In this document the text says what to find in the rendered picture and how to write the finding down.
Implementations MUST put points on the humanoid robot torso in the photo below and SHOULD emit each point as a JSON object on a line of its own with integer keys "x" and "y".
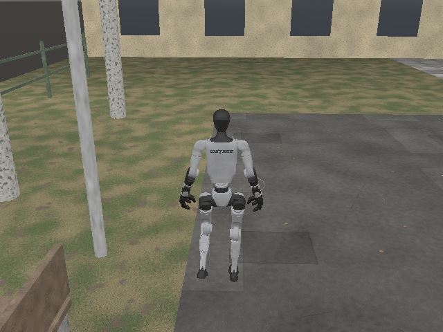
{"x": 221, "y": 160}

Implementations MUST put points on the robot right hand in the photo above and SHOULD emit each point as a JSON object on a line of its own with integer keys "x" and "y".
{"x": 258, "y": 201}

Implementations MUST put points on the robot right thigh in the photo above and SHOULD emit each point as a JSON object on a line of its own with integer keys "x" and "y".
{"x": 238, "y": 203}

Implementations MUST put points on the right robot forearm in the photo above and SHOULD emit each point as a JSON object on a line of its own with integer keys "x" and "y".
{"x": 255, "y": 185}

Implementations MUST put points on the left robot forearm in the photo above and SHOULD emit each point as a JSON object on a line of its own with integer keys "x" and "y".
{"x": 187, "y": 184}

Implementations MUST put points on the robot right upper arm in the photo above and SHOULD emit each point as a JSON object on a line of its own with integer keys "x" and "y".
{"x": 242, "y": 145}

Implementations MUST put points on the robot left hand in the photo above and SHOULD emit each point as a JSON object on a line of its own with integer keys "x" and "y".
{"x": 187, "y": 199}

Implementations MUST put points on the robot left upper arm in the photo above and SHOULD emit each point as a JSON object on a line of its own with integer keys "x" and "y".
{"x": 199, "y": 146}

